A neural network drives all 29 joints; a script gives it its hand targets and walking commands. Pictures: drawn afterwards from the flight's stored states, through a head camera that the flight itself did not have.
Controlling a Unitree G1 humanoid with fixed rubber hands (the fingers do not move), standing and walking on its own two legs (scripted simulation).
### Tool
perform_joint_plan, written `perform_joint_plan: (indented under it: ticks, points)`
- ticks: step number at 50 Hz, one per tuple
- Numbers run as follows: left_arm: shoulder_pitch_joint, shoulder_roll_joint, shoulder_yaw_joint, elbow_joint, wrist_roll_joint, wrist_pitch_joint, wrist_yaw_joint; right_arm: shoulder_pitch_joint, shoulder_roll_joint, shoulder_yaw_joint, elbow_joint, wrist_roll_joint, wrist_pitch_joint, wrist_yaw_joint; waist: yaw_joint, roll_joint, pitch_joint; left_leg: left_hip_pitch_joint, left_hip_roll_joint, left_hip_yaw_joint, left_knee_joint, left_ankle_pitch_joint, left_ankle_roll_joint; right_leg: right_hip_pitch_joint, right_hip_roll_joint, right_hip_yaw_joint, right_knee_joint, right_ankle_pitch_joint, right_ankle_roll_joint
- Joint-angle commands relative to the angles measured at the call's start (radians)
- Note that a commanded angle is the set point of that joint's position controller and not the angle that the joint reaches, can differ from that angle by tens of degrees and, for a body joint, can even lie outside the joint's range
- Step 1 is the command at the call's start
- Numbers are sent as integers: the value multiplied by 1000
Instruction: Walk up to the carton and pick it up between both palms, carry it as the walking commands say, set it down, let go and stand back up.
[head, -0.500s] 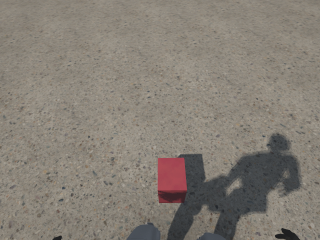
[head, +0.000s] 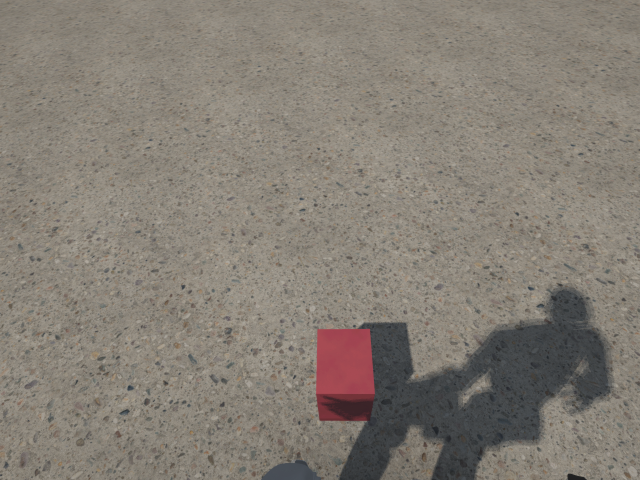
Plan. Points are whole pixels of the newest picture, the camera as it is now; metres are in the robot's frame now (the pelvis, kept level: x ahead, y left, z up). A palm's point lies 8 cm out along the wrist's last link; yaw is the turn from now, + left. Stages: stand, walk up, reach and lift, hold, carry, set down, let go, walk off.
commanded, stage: walk up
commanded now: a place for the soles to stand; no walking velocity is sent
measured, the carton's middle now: (344, 375) +0.49 +0.00 -0.61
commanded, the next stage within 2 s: reach and lift in 0.68 s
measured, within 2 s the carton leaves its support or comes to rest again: neither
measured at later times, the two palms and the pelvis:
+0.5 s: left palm out of the picture +0.10 +0.31 -0.09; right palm out of the picture +0.12 -0.32 -0.10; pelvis +0.02 -0.01 +0.00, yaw +0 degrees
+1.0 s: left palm (134, 466) +0.17 +0.29 -0.10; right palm out of the picture +0.14 -0.29 -0.09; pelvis -0.03 -0.01 +0.00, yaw +0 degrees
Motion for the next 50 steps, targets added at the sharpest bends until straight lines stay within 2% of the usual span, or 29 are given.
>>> perform_joint_plan:
  ticks: [1, 2, 4, 6, 7, 8, 9, 10, 12, 15, 19, 21, 22, 23, 24, 25, 26, 29, 31, 32, 33, 34, 35, 36, 37, 39, 41, 43, 50]
  points:
    - [-14, 217, 39, -68, 22, -17, -7, -14, -284, -80, -48, -35, -55, -18, -8, 80, -79, 201, 261, -636, -514, -174, 185, -95, 5, 100, -117, -73, -29]
    - [8, 215, 38, -58, 22, -23, -6, -25, -278, -78, -48, -34, -52, -20, 1, 72, -96, 179, 255, -606, -482, -96, 181, -46, 4, 102, -154, -61, -35]
    - [45, 214, 36, -48, 28, -36, -3, -54, -235, -65, -55, -31, -48, -20, 21, 65, -121, 73, 211, -485, -401, 34, 131, 87, -21, 140, -231, -1, -57]
    - [51, 254, 43, -54, 40, -47, 2, -83, -188, -54, -63, -20, -48, -17, 31, -38, -106, -47, 98, -245, -214, 150, 43, 178, -132, 288, -395, 4, -122]
    - [55, 287, 52, -54, 39, -54, 4, -79, -169, -51, -58, -15, -50, -16, 31, -79, -102, -72, 47, -133, -96, 219, 5, 222, -218, 393, -449, 98, -170]
    - [41, 294, 52, -59, 34, -58, 6, -66, -174, -55, -49, -12, -52, -20, 19, -63, -105, -69, 57, -88, -85, 200, -8, 250, -270, 405, -428, 273, -210]
    - [28, 288, 48, -64, 30, -59, 7, -58, -178, -58, -41, -12, -57, -21, 10, -47, -124, -30, 75, -86, -111, 244, -3, 259, -264, 351, -374, 427, -211]
    - [18, 279, 48, -67, 27, -58, 9, -48, -174, -61, -39, -15, -61, -19, 6, -55, -146, 2, 82, -102, -129, 317, 11, 264, -233, 293, -323, 497, -185]
    - [0, 258, 46, -85, 20, -51, 9, -32, -183, -64, -41, -17, -66, -18, 3, -56, -187, 83, 91, -147, -144, 461, 46, 232, -172, 199, -239, 534, -133]
    - [-15, 225, 37, -107, 10, -40, 7, 3, -200, -67, -44, -14, -64, -24, -5, -20, -227, 194, 135, -266, -183, 520, 107, 132, -99, 124, -149, 419, -83]
    - [5, 198, 27, -90, 11, -29, 5, -32, -234, -70, -52, -20, -55, -30, 6, 44, -209, 150, 213, -446, -296, 319, 173, 108, -20, 109, -129, 144, -51]
    - [18, 211, 31, -81, 21, -34, 4, -60, -216, -61, -56, -19, -51, -28, 15, 13, -166, 46, 176, -388, -270, 230, 129, 150, -56, 158, -225, 80, -75]
    - [32, 227, 36, -75, 27, -39, 5, -75, -201, -57, -58, -17, -50, -26, 25, -24, -138, -32, 127, -296, -218, 205, 85, 195, -100, 210, -303, 62, -106]
    - [47, 253, 43, -71, 32, -45, 6, -83, -181, -52, -58, -12, -49, -24, 31, -76, -114, -81, 74, -193, -127, 203, 40, 223, -175, 310, -389, 80, -151]
    - [30, 277, 47, -71, 32, -48, 6, -74, -174, -53, -49, -9, -48, -25, 20, -103, -86, -68, 49, -99, -71, 176, 11, 203, -253, 361, -439, 150, -200]
    - [-5, 281, 47, -82, 29, -49, 5, -48, -181, -56, -39, -9, -50, -25, -2, -89, -83, -20, 68, -71, -109, 166, 6, 179, -277, 340, -421, 242, -215]
    - [-32, 275, 45, -87, 29, -48, 5, -29, -183, -58, -29, -13, -56, -22, -13, -79, -98, 32, 77, -88, -156, 226, 16, 163, -248, 290, -380, 280, -189]
    - [-77, 235, 38, -106, 24, -38, 3, -2, -199, -63, -23, -20, -67, -17, -20, -35, -145, 169, 106, -218, -230, 388, 78, 84, -119, 136, -238, 264, -94]
    - [-77, 200, 28, -109, 15, -26, -1, -9, -232, -67, -33, -24, -66, -21, -15, 39, -143, 174, 190, -412, -343, 270, 151, 34, -27, 68, -129, 124, -44]
    - [-59, 188, 27, -100, 12, -22, -2, -11, -254, -70, -37, -28, -62, -24, -12, 76, -147, 173, 230, -514, -402, 179, 190, 23, 11, 73, -100, 22, -35]
    - [-41, 187, 27, -90, 14, -21, -3, -19, -266, -72, -40, -29, -59, -25, -8, 85, -136, 158, 251, -571, -436, 97, 207, 23, 22, 88, -113, -42, -36]
    - [-19, 189, 28, -80, 18, -22, -3, -36, -266, -69, -45, -32, -55, -27, 0, 82, -117, 116, 253, -583, -452, 25, 200, 39, 18, 104, -150, -62, -44]
    - [-370, 5, 13, -431, -3, 43, 8, -387, -133, -94, -396, 11, 45, 31, 4, 44, 201, -91, 19, -19, -299, -100, -34, -150, 29, 61, -255, 25, 5]
    - [-359, 48, 52, -534, 33, 95, -1, -380, -107, -132, -420, -42, 94, 32, -26, 44, 220, 34, 20, 46, -268, -126, -64, -171, 61, 35, -316, -78, -23]
    - [-331, 77, 80, -499, 32, 131, -3, -330, -110, -129, -419, -35, 121, 40, -43, -30, 203, 114, 2, 66, -220, -83, -72, -218, 43, 45, -353, -117, -31]
    - [-223, 112, 129, -504, 69, 157, -13, -195, -159, -151, -433, -65, 150, 54, -67, -107, 100, 208, -2, 83, -182, -12, -80, -202, 37, 66, -396, -134, -17]
    - [-173, 149, 167, -553, 80, 156, -8, -123, -144, -194, -462, -99, 154, 39, -26, -125, -17, 243, -21, 79, -193, 36, -63, -162, 34, 75, -395, -66, -6]
    - [-172, 123, 181, -539, 72, 165, -8, -144, -107, -208, -470, -104, 156, 26, -4, -93, -93, 208, -24, 68, -172, 54, -54, -111, 39, 80, -354, -4, -11]
    - [-346, -30, 131, -546, 12, 170, -4, -460, -67, -207, -496, -28, 131, 4, -40, -3, -194, 135, 0, 16, -118, 24, -58, -137, 37, 100, -211, 33, -14]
